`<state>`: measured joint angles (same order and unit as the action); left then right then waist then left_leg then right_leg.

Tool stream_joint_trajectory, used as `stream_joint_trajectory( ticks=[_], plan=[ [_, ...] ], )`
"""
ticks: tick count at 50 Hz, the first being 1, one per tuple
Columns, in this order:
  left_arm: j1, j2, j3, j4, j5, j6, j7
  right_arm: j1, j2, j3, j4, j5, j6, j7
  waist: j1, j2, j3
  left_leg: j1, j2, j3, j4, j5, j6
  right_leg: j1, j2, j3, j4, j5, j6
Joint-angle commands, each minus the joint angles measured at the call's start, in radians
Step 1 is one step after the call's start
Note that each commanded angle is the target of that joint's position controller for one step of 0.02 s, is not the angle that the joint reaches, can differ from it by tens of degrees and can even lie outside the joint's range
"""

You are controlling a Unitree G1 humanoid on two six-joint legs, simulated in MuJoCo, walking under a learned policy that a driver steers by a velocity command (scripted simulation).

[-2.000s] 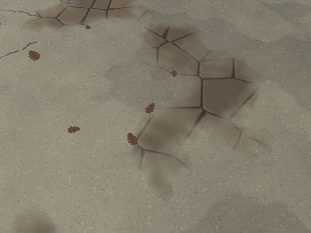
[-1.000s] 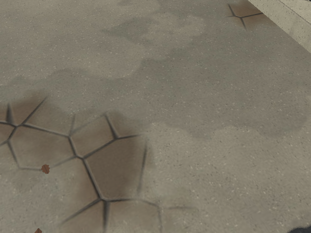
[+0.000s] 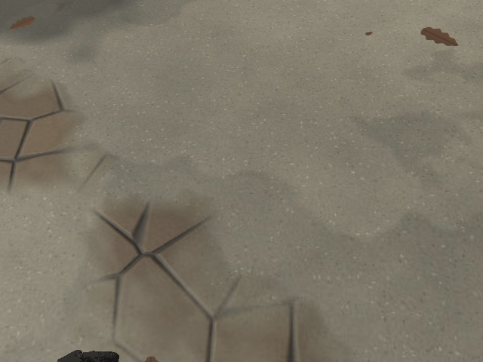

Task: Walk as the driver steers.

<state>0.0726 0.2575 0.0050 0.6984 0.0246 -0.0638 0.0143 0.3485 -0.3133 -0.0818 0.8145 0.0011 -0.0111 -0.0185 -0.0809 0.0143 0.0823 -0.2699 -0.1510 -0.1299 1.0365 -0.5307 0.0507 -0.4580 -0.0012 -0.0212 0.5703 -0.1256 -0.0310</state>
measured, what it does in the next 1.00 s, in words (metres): walks ahead: left foot, then right foot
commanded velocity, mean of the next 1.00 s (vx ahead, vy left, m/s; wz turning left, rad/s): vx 0.30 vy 0.00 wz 0.21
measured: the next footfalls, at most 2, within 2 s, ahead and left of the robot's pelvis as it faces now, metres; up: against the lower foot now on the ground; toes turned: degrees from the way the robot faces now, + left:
left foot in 0.36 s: +0.07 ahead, +0.11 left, +0.00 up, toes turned +9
right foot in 0.84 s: +0.34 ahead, -0.07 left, +0.00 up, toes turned +7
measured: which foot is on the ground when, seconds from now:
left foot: up 0.00-0.34, down 0.36-0.86, up 0.88-1.00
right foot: down 0.00-0.36, up 0.38-0.82, down 0.84-1.00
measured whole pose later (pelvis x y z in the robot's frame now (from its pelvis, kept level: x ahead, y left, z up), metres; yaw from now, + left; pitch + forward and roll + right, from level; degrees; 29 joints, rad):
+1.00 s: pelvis +0.28 +0.00 +0.02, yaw +10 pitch +0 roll +0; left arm 0.28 0.23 0.05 0.85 0.02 -0.06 -0.02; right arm 0.32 -0.26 -0.04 0.90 -0.03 -0.05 0.03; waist -0.01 0.04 0.02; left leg -0.42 0.04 0.00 1.07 -0.28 0.08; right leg -0.20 0.04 -0.08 0.39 -0.20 -0.07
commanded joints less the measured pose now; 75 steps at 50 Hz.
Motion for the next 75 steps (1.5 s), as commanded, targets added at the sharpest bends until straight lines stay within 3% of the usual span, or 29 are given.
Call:
stream_joint_trajectory(
  ticks=[1, 3, 13, 15, 17, 18, 19, 20, 21, 23, 25, 36, 39, 41, 42, 43, 44, 46, 48, 56, 61, 64, 66, 67, 68, 69, 70, 72, 75],
  plan=[
    [0.13, 0.076, 0.027, -0.041, -0.006, 0.02, 0.012, 0.064, -0.093, -0.022, -0.052, -0.019, 0.023, 0.008, 0.064, -0.076, -0.216, -0.241, 0.102, 0.042, 0.23, 0.027, -0.041, 0.389, -0.341, 0.294, -0.188, 0.518, -0.161],
    [0.116, 0.1, 0.033, -0.029, -0.003, 0.023, 0.019, 0.045, -0.069, -0.017, -0.06, -0.03, 0.052, 0.03, 0.055, -0.151, -0.146, -0.212, 0.117, 0.073, 0.207, 0.08, -0.067, 0.274, -0.282, 0.169, -0.239, 0.493, -0.16],
    [0.137, 0.144, 0.059, 0.01, 0.006, 0.043, -0.001, -0.101, -0.016, 0.021, -0.129, -0.022, 0.08, 0.05, 0.074, -0.188, -0.159, -0.059, 0.131, 0.144, -0.218, 0.154, -0.05, 0.182, -0.272, 0.03, -0.269, 0.177, -0.174],
    [0.169, 0.167, 0.069, 0.022, 0.005, 0.055, -0.013, -0.107, -0.021, 0.027, -0.131, -0.028, 0.071, 0.052, 0.091, -0.185, -0.164, -0.001, 0.122, 0.175, -0.325, 0.13, -0.029, 0.164, -0.276, 0.06, -0.291, -0.152, -0.165],
    [0.158, 0.158, 0.069, 0.024, -0.004, 0.072, -0.021, -0.052, -0.014, 0.032, -0.105, -0.036, 0.052, 0.055, 0.05, -0.13, -0.13, 0.188, 0.098, 0.198, -0.508, 0.168, 0.016, 0.018, -0.247, 0.056, -0.27, -0.458, -0.116],
    [0.159, 0.111, 0.058, 0.024, 0.002, 0.078, -0.024, 0.012, -0.025, 0.031, -0.077, -0.035, 0.04, 0.053, 0.023, -0.04, -0.098, 0.271, 0.131, 0.12, -0.62, 0.078, 0.041, -0.073, -0.195, 0.012, -0.178, -0.54, -0.071],
    [0.144, -0.002, 0.028, -0.018, -0.003, 0.075, -0.037, 0.068, -0.111, 0.016, -0.077, -0.047, 0.031, 0.041, 0.003, 0.247, -0.094, 0.324, 0.417, -0.297, -0.844, -0.255, 0.115, -0.237, -0.068, -0.131, 0.146, -0.527, 0.009],
    [0.088, 0.08, 0.048, -0.036, 0.013, 0.078, -0.029, 0.051, -0.203, -0.01, -0.088, -0.041, 0.028, 0.027, -0.02, 0.248, 0.03, 0.145, 0.532, -0.521, -0.989, -0.367, 0.198, -0.327, -0.008, -0.049, 0.272, -0.42, 0.019],
    [0.067, 0.139, 0.07, -0.039, 0.006, 0.076, -0.032, 0.012, -0.153, 0.002, -0.076, -0.039, 0.026, 0.014, 0.018, 0.172, 0.085, 0.095, 0.481, -0.434, -0.978, -0.296, 0.195, -0.292, -0.054, 0.029, 0.317, -0.31, 0.015],
    [0.156, 0.132, 0.076, 0.015, 0.003, 0.062, -0.049, -0.069, -0.091, 0.02, -0.079, -0.023, 0.003, 0.015, 0.087, 0.156, 0.047, 0.132, 0.379, -0.259, -0.971, -0.066, 0.14, -0.233, -0.057, 0.025, 0.311, -0.184, 0.024],
    [0.19, 0.12, 0.08, 0.057, 0.018, 0.057, -0.057, -0.059, -0.058, 0.028, -0.069, -0.015, -0.026, 0.015, 0.09, 0.104, -0.018, 0.188, 0.332, -0.148, -0.948, 0.133, 0.134, -0.191, -0.053, 0.003, 0.354, -0.111, 0.031],
    [-0.036, 0.061, 0.06, -0.003, 0.007, 0.041, -0.058, 0.106, -0.082, 0.006, 0.046, -0.021, -0.063, 0.013, 0.007, 0.087, 0.027, 0.274, 0.375, -0.069, -0.903, 0.342, 0.171, -0.171, -0.059, -0.021, 0.06, -0.06, 0.033],
    [0.002, 0.074, 0.063, -0.007, 0.004, 0.03, -0.05, 0.089, -0.103, 0.0, 0.061, -0.021, -0.065, 0.013, 0.041, 0.09, 0.017, 0.238, 0.392, -0.059, -0.838, 0.496, 0.15, -0.025, -0.031, -0.047, -0.002, -0.105, -0.011],
    [0.184, 0.087, 0.077, 0.054, 0.007, 0.015, -0.032, 0.053, -0.105, 0.002, 0.068, -0.016, -0.066, 0.016, 0.139, 0.032, -0.053, 0.154, 0.333, 0.013, -0.628, 0.731, 0.109, 0.27, 0.024, -0.073, -0.108, -0.069, -0.045],
    [0.357, 0.148, 0.097, 0.102, 0.021, 0.002, -0.017, 0.046, -0.075, 0.013, 0.06, -0.015, -0.069, 0.017, 0.208, -0.059, -0.168, 0.038, 0.262, 0.086, -0.372, 0.704, 0.078, 0.508, -0.071, 0.045, -0.143, -0.145, -0.083],
    [0.497, 0.292, 0.128, 0.119, 0.034, -0.003, -0.01, 0.095, 0.021, 0.038, 0.018, 0.007, -0.074, 0.023, 0.223, -0.314, -0.287, -0.269, 0.101, 0.193, 0.006, 0.3, 0.016, 0.756, -0.366, 0.514, -0.272, -0.363, -0.188],
    [0.45, 0.249, 0.116, 0.127, 0.007, 0.004, -0.017, 0.074, -0.046, 0.02, 0.034, -0.027, -0.07, 0.019, 0.191, -0.224, -0.249, -0.374, 0.084, 0.076, 0.134, 0.038, 0.035, 0.675, -0.402, 0.717, -0.374, -0.397, -0.211],
    [0.259, 0.131, 0.084, 0.094, -0.003, 0.006, -0.029, 0.009, -0.046, 0.019, 0.034, -0.024, -0.07, 0.036, 0.113, -0.066, -0.071, -0.378, 0.197, 0.056, 0.139, 0.198, 0.053, 0.456, -0.321, 0.454, -0.38, -0.343, -0.178],
    [0.217, 0.076, 0.064, 0.104, -0.008, -0.007, -0.028, 0.006, -0.022, 0.022, 0.044, -0.037, -0.054, 0.046, 0.074, -0.104, -0.03, -0.321, 0.239, 0.086, 0.063, 0.269, 0.034, 0.36, -0.231, 0.283, -0.422, -0.156, -0.135],
    [0.345, 0.072, 0.057, 0.202, -0.02, -0.033, -0.026, -0.236, 0.026, 0.043, -0.019, -0.038, -0.031, 0.062, 0.095, -0.08, 0.009, -0.411, 0.251, 0.175, -0.19, 0.471, -0.037, 0.385, -0.162, 0.075, -0.454, 0.267, -0.163],
    [0.405, 0.102, 0.06, 0.245, -0.018, -0.029, -0.014, -0.379, 0.026, 0.052, -0.066, -0.03, -0.038, 0.057, 0.123, -0.078, 0.016, -0.309, 0.203, 0.186, -0.42, 0.543, -0.032, 0.433, -0.184, 0.111, -0.409, 0.372, -0.162],
    [0.378, 0.122, 0.066, 0.25, -0.011, -0.021, -0.004, -0.339, -0.005, 0.042, -0.062, -0.028, -0.05, 0.046, 0.086, -0.08, -0.005, -0.218, 0.178, 0.167, -0.481, 0.459, -0.002, 0.493, -0.21, 0.145, -0.32, 0.499, -0.144],
    [0.348, 0.131, 0.069, 0.248, -0.007, -0.017, -0.006, -0.126, -0.044, 0.021, 0.005, -0.033, -0.067, 0.027, -0.007, -0.054, -0.117, 0.063, 0.133, 0.184, -0.569, 0.416, 0.032, 0.459, -0.158, 0.119, -0.068, 0.614, -0.113],
    [0.351, 0.106, 0.063, 0.233, -0.014, -0.018, -0.01, 0.034, -0.101, 0.002, 0.039, -0.054, -0.08, 0.012, -0.062, 0.004, -0.233, 0.311, 0.254, 0.067, -0.583, 0.353, 0.068, 0.312, -0.102, 0.088, 0.175, 0.411, -0.097],
    [0.462, -0.02, 0.037, 0.198, -0.051, -0.015, -0.014, 0.11, -0.215, -0.026, 0.029, -0.079, -0.079, 0.003, -0.023, 0.211, -0.397, 0.617, 0.571, -0.358, -0.628, 0.225, 0.165, -0.018, 0.044, 0.002, 0.54, -0.151, -0.052],
    [0.455, 0.062, 0.058, 0.211, -0.033, -0.004, -0.007, 0.057, -0.173, -0.021, 0.018, -0.049, -0.063, 0.009, -0.013, 0.184, -0.408, 0.553, 0.609, -0.565, -0.756, 0.142, 0.195, -0.128, 0.061, 0.067, 0.672, -0.397, -0.066],
    [0.382, 0.094, 0.072, 0.207, -0.021, 0.005, -0.008, -0.04, -0.095, -0.001, 0.007, -0.036, -0.058, 0.01, 0.025, 0.086, -0.237, 0.406, 0.562, -0.405, -0.776, 0.072, 0.165, -0.165, -0.005, 0.091, 0.695, -0.312, -0.075],
    [0.317, 0.056, 0.069, 0.201, -0.012, 0.013, -0.024, -0.125, -0.011, 0.02, 0.005, -0.03, -0.069, 0.012, 0.061, 0.063, -0.093, 0.195, 0.472, -0.158, -0.841, 0.223, 0.112, -0.12, -0.067, 0.081, 0.617, -0.199, -0.067],
    [0.317, 0.024, 0.069, 0.199, 0.008, 0.051, -0.044, -0.098, 0.006, 0.024, 0.034, -0.019, -0.096, 0.008, 0.1, 0.073, -0.068, 0.104, 0.428, 0.011, -0.882, 0.393, 0.091, -0.071, -0.088, 0.064, 0.59, -0.15, -0.043]
  ],
)
Keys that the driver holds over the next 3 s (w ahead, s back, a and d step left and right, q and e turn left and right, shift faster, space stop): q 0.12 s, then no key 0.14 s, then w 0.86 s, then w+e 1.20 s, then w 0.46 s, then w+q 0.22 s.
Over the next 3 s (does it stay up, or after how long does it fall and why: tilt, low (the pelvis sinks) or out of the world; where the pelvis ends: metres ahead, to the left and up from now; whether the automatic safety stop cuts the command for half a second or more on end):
stays up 1.28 -0.21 0.01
